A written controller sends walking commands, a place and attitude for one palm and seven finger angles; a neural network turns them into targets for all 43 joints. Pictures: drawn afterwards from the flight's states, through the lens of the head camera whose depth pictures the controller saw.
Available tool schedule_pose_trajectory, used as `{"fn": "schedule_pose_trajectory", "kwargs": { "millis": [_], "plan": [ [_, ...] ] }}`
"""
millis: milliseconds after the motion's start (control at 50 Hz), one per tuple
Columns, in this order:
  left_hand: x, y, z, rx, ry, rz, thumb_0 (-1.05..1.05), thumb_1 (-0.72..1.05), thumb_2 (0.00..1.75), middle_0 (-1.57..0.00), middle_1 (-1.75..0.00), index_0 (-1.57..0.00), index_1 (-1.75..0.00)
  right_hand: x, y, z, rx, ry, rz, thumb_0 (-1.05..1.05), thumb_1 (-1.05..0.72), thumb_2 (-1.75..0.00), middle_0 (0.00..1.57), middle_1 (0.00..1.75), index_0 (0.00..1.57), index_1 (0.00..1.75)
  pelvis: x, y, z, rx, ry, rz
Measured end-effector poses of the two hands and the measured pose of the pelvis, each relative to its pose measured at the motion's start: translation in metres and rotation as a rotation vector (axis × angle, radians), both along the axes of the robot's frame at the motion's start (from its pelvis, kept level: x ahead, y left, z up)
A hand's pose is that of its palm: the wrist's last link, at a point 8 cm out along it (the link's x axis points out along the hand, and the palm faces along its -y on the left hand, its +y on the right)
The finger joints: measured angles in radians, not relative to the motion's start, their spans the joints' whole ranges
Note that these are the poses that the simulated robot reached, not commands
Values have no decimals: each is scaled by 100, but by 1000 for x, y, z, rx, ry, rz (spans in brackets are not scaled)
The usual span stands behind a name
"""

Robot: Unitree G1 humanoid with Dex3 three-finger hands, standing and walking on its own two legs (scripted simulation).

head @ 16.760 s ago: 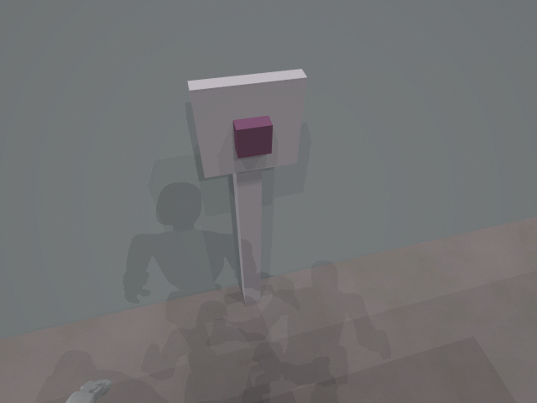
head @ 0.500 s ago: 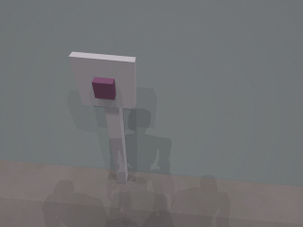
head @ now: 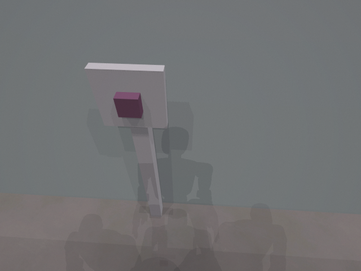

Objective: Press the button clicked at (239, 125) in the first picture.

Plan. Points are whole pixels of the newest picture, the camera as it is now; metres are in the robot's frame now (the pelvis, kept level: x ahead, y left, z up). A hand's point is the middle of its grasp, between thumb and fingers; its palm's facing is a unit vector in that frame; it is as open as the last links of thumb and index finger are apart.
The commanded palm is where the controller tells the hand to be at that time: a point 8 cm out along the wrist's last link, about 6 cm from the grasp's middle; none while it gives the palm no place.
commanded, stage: come to a stop and stand still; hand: left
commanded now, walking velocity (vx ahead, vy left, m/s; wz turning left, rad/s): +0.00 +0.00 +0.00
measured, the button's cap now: (129, 104) +0.52 +0.17 +0.09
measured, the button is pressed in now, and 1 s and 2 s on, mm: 0 0 0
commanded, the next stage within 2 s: look again from close up in 0.98 s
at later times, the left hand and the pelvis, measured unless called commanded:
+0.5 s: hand out of the picture +0.04 +0.16 -0.17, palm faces -0.01 -0.98 -0.18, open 7.3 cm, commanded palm none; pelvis +0.04 -0.01 +0.01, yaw -1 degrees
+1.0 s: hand out of the picture +0.05 +0.14 -0.17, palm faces +0.00 -0.98 -0.19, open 7.4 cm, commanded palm none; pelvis +0.05 -0.02 +0.01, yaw -1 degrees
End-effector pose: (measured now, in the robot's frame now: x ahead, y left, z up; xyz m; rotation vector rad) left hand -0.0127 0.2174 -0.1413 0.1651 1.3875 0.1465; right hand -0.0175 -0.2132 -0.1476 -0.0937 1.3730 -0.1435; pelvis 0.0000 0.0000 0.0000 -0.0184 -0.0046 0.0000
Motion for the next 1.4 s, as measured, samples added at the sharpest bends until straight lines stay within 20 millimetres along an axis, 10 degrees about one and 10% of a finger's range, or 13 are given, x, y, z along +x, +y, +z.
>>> {"fn": "schedule_pose_trajectory", "kwargs": {
  "millis": [720, 1400],
  "plan": [
    [55, -19, 1, -26, 22, -10, 0, 91, 90, -20, -29, -20, -30, 75, -27, 12, -53, 1, 29, 1, -93, -89, 20, 30, 20, 30, 51, -15, 8, 25, 11, -20],
    [41, -37, 2, -31, 38, 14, 0, 91, 90, -20, -29, -20, -30, 54, -32, 10, -30, 55, 21, 1, -92, -89, 20, 30, 20, 30, 50, -31, 9, 26, -1, -14]
  ]
}}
